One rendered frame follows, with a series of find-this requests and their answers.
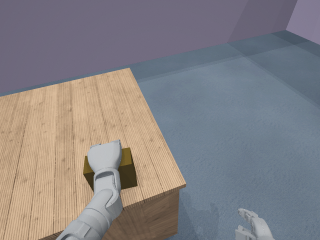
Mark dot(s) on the robot right hand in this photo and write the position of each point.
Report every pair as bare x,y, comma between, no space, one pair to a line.
258,226

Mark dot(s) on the left robot forearm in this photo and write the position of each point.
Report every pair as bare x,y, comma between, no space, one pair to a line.
98,215

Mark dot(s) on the robot left hand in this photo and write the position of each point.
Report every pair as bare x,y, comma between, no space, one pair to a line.
102,156

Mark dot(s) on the sponge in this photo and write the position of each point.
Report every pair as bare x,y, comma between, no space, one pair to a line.
126,169

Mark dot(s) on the table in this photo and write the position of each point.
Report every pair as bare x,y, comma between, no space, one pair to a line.
45,134

